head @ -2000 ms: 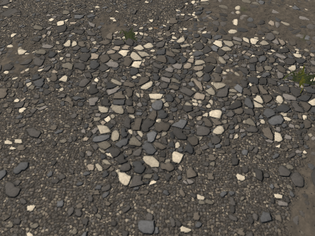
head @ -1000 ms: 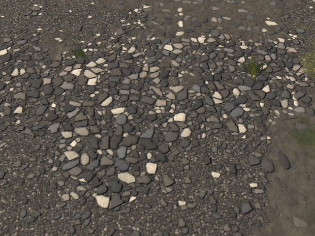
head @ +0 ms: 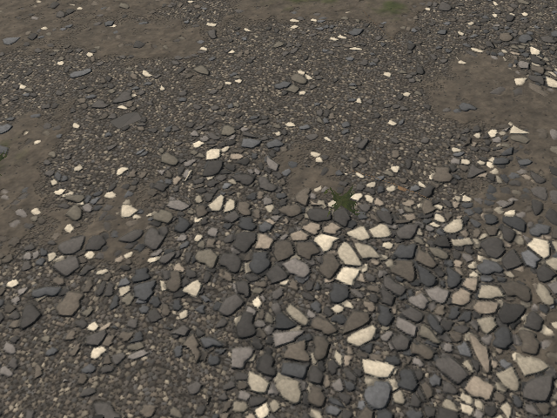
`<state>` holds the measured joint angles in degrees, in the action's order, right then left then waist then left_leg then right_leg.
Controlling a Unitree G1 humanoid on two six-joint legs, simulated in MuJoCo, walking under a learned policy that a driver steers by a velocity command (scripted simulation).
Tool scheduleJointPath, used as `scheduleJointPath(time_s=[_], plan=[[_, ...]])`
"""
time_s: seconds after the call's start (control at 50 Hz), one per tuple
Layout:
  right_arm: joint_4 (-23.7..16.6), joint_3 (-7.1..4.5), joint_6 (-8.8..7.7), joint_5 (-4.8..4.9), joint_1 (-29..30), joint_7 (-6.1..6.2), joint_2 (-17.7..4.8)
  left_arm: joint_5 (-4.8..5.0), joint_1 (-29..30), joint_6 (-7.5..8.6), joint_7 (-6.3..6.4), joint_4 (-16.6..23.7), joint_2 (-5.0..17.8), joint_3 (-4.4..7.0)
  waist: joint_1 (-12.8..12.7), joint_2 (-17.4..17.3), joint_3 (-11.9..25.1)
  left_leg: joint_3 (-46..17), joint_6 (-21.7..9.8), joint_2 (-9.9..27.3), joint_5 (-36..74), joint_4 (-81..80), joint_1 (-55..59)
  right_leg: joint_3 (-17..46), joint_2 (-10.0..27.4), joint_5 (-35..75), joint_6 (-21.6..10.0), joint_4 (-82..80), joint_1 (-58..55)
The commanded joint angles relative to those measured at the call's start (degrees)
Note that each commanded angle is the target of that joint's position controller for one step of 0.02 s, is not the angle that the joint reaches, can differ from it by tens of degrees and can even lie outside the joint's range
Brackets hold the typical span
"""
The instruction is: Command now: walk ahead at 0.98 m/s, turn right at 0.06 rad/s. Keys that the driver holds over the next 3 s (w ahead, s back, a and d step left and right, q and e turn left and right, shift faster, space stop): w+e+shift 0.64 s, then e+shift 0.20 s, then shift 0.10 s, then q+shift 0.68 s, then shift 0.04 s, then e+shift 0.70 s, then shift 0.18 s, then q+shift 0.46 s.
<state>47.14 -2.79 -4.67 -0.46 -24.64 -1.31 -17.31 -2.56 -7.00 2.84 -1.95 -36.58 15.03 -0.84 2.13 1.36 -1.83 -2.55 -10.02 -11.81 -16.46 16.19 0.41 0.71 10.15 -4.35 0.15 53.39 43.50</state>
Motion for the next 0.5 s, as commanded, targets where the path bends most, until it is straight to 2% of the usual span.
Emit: scheduleJointPath(time_s=[0.02, 0.04, 0.06, 0.08, 0.1, 0.12, 0.14, 0.16, 0.18, 0.2, 0.22, 0.24, 0.26, 0.28, 0.3, 0.32, 0.34, 0.36, 0.38, 0.42, 0.46, 0.5], plan=[[-1.7, -1.11, -2.69, 0.59, -1.6, -0.10, -6.7, 1.56, 6.8, 0.42, -0.99, 3.1, 3.3, 0.54, 2.1, -0.9, -6.2, -2.6, 1.2, 13.5, 32.1, -14.0, -10.3, -7.1, -3.6, 13.8, -2.8, -12.4, -8.5], [-1.0, -1.01, -2.82, 0.48, -1.7, 0.02, -7.4, 2.09, 6.1, 0.28, -1.13, 2.1, 3.4, 0.66, 2.0, -1.0, -4.4, -0.4, 2.7, 13.8, 36.9, -14.8, -5.7, -7.7, -5.6, 15.8, -4.0, -13.8, -9.2], [-0.4, -0.81, -3.23, 0.16, -2.4, 0.30, -7.6, 2.37, 6.9, 0.68, -1.29, 2.6, 3.1, 0.55, 1.9, -3.0, -5.6, 1.5, 3.8, 15.7, 44.3, -14.4, -3.8, -7.5, -6.0, 16.8, -5.2, -17.1, -9.8], [0.4, -0.70, -3.40, -0.15, -2.8, 0.72, -7.8, 2.48, 7.2, 0.92, -1.22, 2.1, 4.2, 0.86, 1.6, -3.3, -4.9, 3.2, 5.0, 16.6, 54.4, -13.6, 0.3, -8.4, -8.4, 16.3, -6.2, -18.6, -11.0], [0.8, -0.71, -3.24, -0.42, -2.8, 1.36, -8.4, 2.14, 6.6, 1.07, -1.15, 1.4, 5.3, 1.28, 0.8, -4.4, -3.4, 4.9, 6.0, 17.1, 63.1, -11.4, 4.1, -9.1, -10.9, 15.3, -6.8, -19.5, -12.7], [0.7, -0.99, -2.79, -1.02, -2.1, 2.24, -9.7, 2.02, 4.8, 1.01, -1.17, 0.3, 6.9, 1.79, -0.7, -6.1, -0.6, 5.7, 7.0, 18.1, 71.5, -8.2, 7.9, -9.7, -13.4, 12.7, -7.3, -19.8, -15.2], [0.6, -1.25, -2.12, -1.95, -0.9, 3.17, -10.8, 1.92, 0.2, 0.73, -1.15, -1.2, 8.6, 2.41, -3.7, -7.8, 2.5, 6.4, 8.1, 19.5, 82.1, -1.6, 10.7, -10.3, -15.9, 9.2, -7.9, -19.3, -19.0], [0.1, -1.59, -1.18, -3.04, 1.3, 3.91, -11.7, 1.98, -9.2, 0.36, -0.94, -4.3, 10.6, 3.37, -8.6, -8.7, 6.9, 7.4, 8.9, 20.4, 89.4, 9.8, 10.9, -10.7, -18.3, 5.7, -8.5, -18.0, -26.9], [-1.0, -1.98, -0.31, -3.64, 5.3, 4.34, -12.6, 2.26, -21.7, -0.03, -0.52, -8.5, 12.4, 4.44, -14.6, -8.9, 10.6, 8.2, 9.3, 20.5, 90.7, 25.6, 7.3, -9.2, -18.1, 3.2, -9.8, -18.4, -36.8], [-2.3, -2.41, 0.20, -3.18, 11.7, 4.45, -13.4, 2.18, -35.0, -0.35, 0.32, -12.1, 14.4, 6.02, -23.2, -5.3, 11.9, 10.3, 9.6, 15.9, 76.1, 53.5, -3.5, -3.7, -14.4, -0.2, -14.1, -23.3, -48.1], [-5.2, -0.02, -1.82, -3.44, 14.1, 3.26, -3.3, 2.47, -34.4, -1.50, 0.75, -14.3, 16.1, 6.89, -16.4, 14.7, 9.7, 7.1, 10.7, 3.5, -4.4, 78.4, -31.6, 12.0, -5.4, 10.4, -17.1, -16.0, -62.8], [-9.0, 1.52, -2.72, -0.03, 4.6, 2.19, -1.7, 1.18, -24.5, -1.24, 0.66, -11.2, 18.2, 7.22, -6.7, 17.3, 20.0, -4.7, 12.0, 3.5, -11.6, 87.2, -48.6, 45.0, 5.2, -9.2, -29.8, -29.9, -72.1], [-8.3, 2.02, -3.46, -1.39, 8.5, 1.97, -5.6, 1.35, -20.0, -1.19, 0.87, -8.3, 13.1, 6.97, -8.5, 1.5, 15.1, -7.5, 10.0, 8.5, -4.7, 81.1, -49.6, 47.0, 5.5, -21.4, -27.7, -37.5, -65.2], [-9.0, 2.15, -3.90, -1.95, 11.7, 1.29, -6.5, 1.66, -18.6, -1.20, 1.13, -9.5, 9.5, 6.02, -5.5, -6.1, 6.7, -6.8, 8.8, 11.3, -0.6, 72.9, -46.8, 41.8, 3.5, -23.9, -24.3, -40.5, -52.3], [-10.3, 2.58, -3.46, -3.10, 14.3, 1.20, -5.5, 1.61, -17.7, -0.69, 1.19, -10.4, 8.4, 5.68, -3.1, -9.4, 1.9, -5.7, 8.9, 13.4, -0.9, 66.7, -43.6, 36.7, 0.6, -19.4, -21.9, -41.5, -42.5], [-10.6, 3.05, -2.13, -4.28, 14.3, 1.00, -4.7, 1.60, -17.2, 0.02, 1.65, -10.5, 9.0, 5.50, -1.3, -9.7, -0.8, -4.9, 9.8, 14.3, -1.8, 64.2, -40.7, 32.5, -2.3, -16.4, -20.5, -42.1, -35.5], [-10.9, 3.60, -0.65, -4.77, 13.5, 0.72, -3.8, 1.68, -16.9, 0.65, 1.72, -11.0, 9.1, 5.27, 0.5, -8.5, -3.0, -3.8, 10.6, 15.6, -2.2, 60.1, -38.8, 29.2, -4.6, -15.6, -20.0, -43.4, -29.2], [-11.7, 4.00, 0.31, -4.86, 14.3, 0.58, -3.3, 1.88, -16.7, 1.38, 1.43, -10.9, 10.0, 5.44, 1.0, -6.5, -4.1, -2.4, 11.4, 16.6, -2.7, 54.9, -37.0, 26.8, -6.4, -14.3, -19.9, -44.4, -24.3], [-13.3, 4.37, 0.60, -4.65, 17.4, 0.35, -3.3, 2.03, -16.5, 1.91, 1.26, -10.5, 11.1, 5.85, 0.5, -5.2, -5.4, -0.7, 12.2, 17.4, -0.4, 48.8, -35.5, 24.7, -7.8, -11.7, -20.0, -46.0, -20.5], [-16.1, 5.00, 0.34, -3.14, 24.9, -0.17, -2.7, 2.30, -17.0, 2.19, 1.25, -10.2, 11.0, 6.25, -2.2, -2.5, -6.8, 1.5, 13.5, 17.6, 9.3, 35.4, -31.3, 21.9, -9.9, -6.1, -18.4, -47.8, -16.4], [-17.5, 5.50, 0.17, -1.93, 29.4, -0.38, -1.3, 3.07, -18.9, 2.20, 0.91, -10.6, 11.3, 6.81, -5.6, -0.3, -5.5, 2.8, 13.4, 16.0, 20.0, 24.7, -27.0, 20.5, -11.3, 2.3, -15.3, -46.7, -19.1], [-18.0, 5.16, -0.03, -1.37, 30.8, -0.18, -2.0, 3.35, -20.8, 2.05, 0.76, -10.9, 12.5, 7.42, -7.7, 1.1, -2.8, 3.0, 12.6, 14.1, 23.8, 19.7, -25.5, 21.4, -10.1, 11.9, -13.6, -43.9, -26.4]])
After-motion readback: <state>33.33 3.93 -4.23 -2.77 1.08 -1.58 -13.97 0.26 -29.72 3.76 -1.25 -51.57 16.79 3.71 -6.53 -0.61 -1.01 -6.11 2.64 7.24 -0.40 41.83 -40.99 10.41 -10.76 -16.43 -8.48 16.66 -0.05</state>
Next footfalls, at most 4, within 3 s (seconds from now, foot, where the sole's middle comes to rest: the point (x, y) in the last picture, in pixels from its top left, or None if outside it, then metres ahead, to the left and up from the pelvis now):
0.20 right None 0.40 -0.09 -0.77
0.62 left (281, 281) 0.85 -0.01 -0.77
1.00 right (403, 246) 0.96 -0.37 -0.77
1.42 left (321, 216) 1.08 -0.14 -0.77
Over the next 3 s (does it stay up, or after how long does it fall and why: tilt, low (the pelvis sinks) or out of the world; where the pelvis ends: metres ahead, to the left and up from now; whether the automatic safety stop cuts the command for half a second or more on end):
stays up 1.01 -0.21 0.00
